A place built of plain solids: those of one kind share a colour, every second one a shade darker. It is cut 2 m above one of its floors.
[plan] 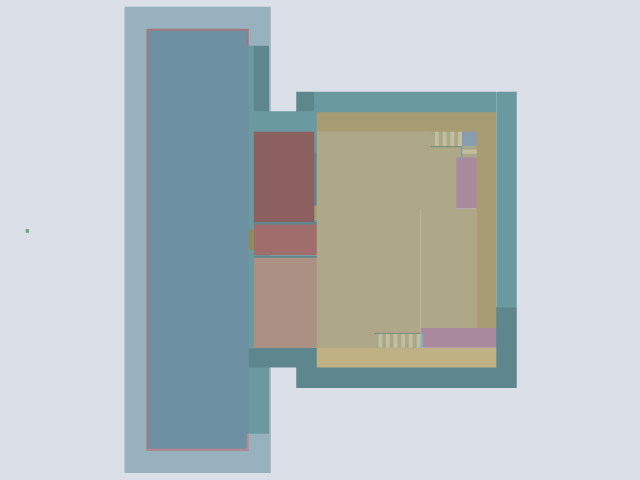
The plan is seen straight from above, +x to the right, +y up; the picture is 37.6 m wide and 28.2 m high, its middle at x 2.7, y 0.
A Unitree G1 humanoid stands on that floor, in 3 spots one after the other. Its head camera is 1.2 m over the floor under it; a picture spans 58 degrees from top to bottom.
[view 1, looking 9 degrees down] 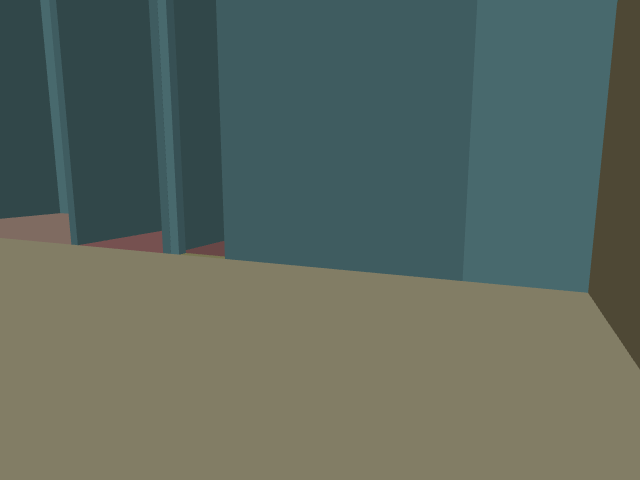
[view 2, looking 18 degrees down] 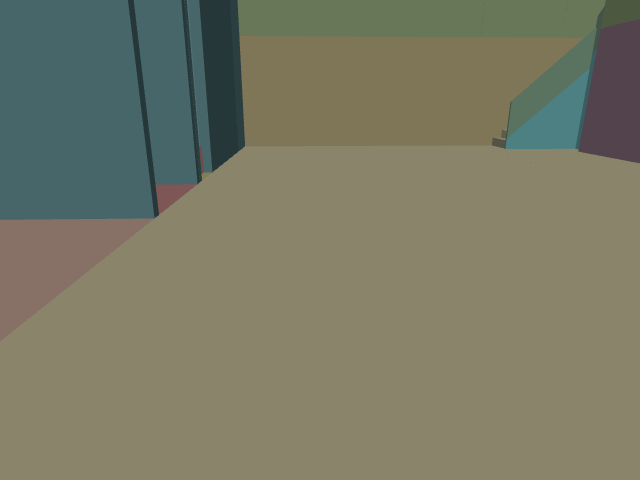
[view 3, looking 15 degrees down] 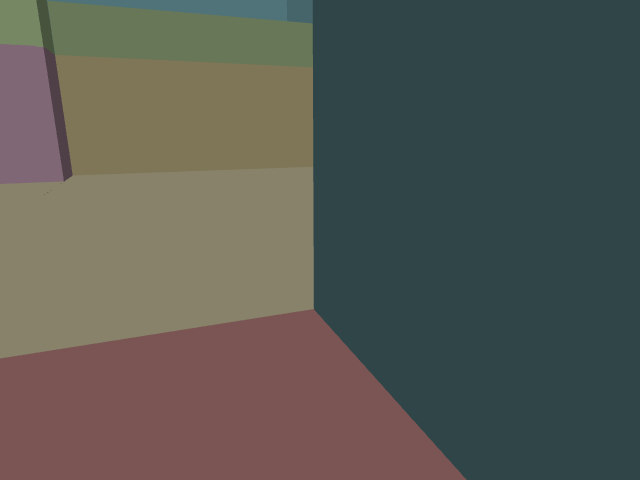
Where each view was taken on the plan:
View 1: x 7.42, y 5.53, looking -157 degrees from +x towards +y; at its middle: wall_brick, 5.40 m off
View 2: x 4.11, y -5.53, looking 88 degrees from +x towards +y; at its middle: floor_dayroom_concrete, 3.88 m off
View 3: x -0.01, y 0.04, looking -21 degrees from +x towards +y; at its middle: wall_brick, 2.67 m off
